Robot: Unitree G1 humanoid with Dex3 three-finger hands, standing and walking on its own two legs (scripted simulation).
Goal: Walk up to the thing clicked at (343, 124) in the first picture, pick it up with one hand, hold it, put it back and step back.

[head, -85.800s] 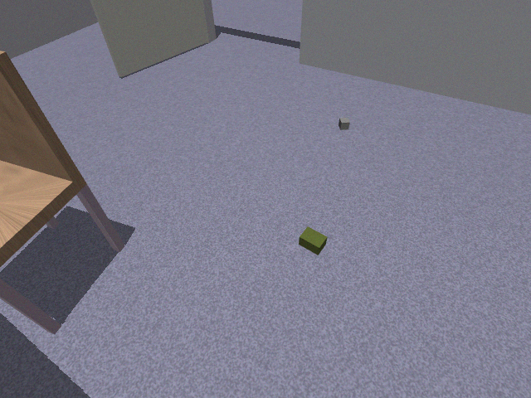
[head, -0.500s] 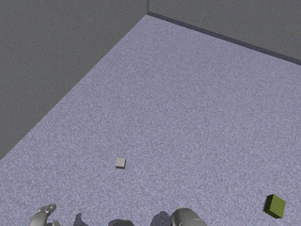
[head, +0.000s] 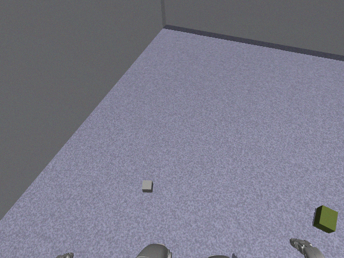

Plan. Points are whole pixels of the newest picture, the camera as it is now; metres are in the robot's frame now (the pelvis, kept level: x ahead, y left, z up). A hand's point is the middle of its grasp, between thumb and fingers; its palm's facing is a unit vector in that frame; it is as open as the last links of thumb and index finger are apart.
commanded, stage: step back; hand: left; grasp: from above
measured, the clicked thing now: (147, 186) +0.56 +0.21 -0.74
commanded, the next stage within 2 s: none
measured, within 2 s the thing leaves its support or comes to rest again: neither
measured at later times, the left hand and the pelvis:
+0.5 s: hand out of the picture -0.07 +0.30 -0.16, palm faces +0.04 -0.93 -0.36, open 7.4 cm; pelvis -0.14 +0.02 +0.00, yaw +1 degrees
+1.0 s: hand out of the picture -0.19 +0.25 -0.13, palm faces +0.05 -0.90 -0.44, open 7.4 cm; pelvis -0.30 -0.03 -0.01, yaw +5 degrees
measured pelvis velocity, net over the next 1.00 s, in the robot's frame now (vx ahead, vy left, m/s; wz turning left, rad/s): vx -0.30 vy -0.03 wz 0.08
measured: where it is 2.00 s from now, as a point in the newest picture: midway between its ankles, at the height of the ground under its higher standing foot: outside the picture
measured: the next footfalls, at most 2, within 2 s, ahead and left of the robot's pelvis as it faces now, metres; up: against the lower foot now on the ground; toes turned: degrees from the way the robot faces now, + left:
left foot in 0.22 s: -0.03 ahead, +0.14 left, +0.00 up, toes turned +1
right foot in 0.64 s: -0.19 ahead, -0.13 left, +0.00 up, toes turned +1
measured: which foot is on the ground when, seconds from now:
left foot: up 0.00-0.20, down 0.22-0.68, up 0.70-1.00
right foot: down 0.00-0.24, up 0.26-0.62, down 0.64-1.00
